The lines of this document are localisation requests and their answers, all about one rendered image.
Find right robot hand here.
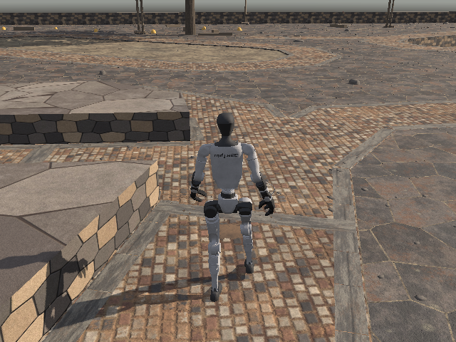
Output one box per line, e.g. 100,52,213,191
259,198,275,216

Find robot left forearm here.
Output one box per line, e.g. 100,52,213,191
190,171,201,193

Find robot left upper arm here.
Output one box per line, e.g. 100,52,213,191
193,143,212,182

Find robot left foot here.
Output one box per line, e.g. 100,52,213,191
210,282,222,302

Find robot head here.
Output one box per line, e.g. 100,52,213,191
214,113,238,147

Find robot right forearm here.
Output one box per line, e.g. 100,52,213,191
256,172,272,202

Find left robot hand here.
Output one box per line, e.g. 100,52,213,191
190,190,207,202

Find robot right upper arm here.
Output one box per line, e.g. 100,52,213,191
241,143,262,183

